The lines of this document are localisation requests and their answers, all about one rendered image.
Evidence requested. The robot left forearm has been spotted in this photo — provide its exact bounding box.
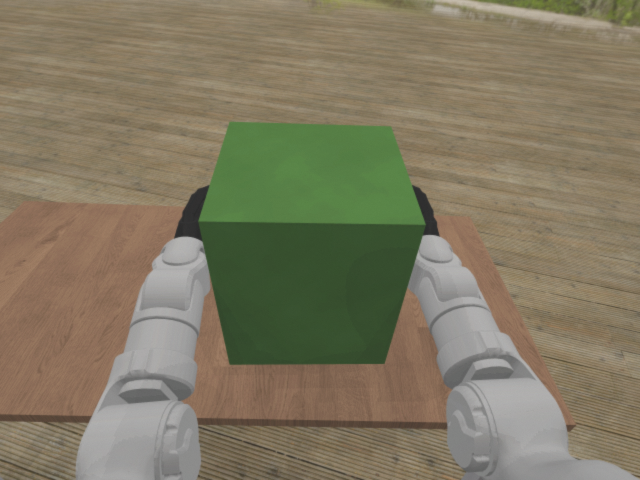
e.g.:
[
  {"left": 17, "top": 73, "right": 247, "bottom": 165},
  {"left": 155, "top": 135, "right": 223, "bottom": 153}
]
[{"left": 76, "top": 237, "right": 210, "bottom": 480}]

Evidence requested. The carton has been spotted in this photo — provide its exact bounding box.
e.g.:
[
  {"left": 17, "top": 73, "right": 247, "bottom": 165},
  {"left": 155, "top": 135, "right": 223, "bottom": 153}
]
[{"left": 198, "top": 122, "right": 426, "bottom": 365}]

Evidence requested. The robot right upper arm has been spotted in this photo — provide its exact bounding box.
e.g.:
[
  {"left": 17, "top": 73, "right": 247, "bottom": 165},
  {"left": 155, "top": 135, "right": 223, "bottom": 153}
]
[{"left": 446, "top": 378, "right": 640, "bottom": 480}]

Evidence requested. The robot right forearm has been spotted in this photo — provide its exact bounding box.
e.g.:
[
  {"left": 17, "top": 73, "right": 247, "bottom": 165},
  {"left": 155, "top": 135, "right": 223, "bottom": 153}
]
[{"left": 408, "top": 235, "right": 568, "bottom": 446}]

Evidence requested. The table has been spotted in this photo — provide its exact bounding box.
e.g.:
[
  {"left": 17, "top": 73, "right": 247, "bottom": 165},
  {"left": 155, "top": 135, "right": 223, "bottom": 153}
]
[{"left": 0, "top": 201, "right": 576, "bottom": 480}]

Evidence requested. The robot right hand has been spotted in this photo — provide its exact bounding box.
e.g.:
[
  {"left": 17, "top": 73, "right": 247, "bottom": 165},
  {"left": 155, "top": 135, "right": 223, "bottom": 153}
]
[{"left": 412, "top": 185, "right": 440, "bottom": 237}]

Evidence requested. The robot left upper arm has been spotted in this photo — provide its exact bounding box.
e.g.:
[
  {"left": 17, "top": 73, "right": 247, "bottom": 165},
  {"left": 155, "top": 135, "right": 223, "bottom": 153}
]
[{"left": 78, "top": 400, "right": 201, "bottom": 480}]

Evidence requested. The robot left hand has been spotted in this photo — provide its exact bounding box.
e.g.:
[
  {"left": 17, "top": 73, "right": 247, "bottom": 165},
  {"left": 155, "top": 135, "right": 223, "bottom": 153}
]
[{"left": 174, "top": 185, "right": 209, "bottom": 242}]

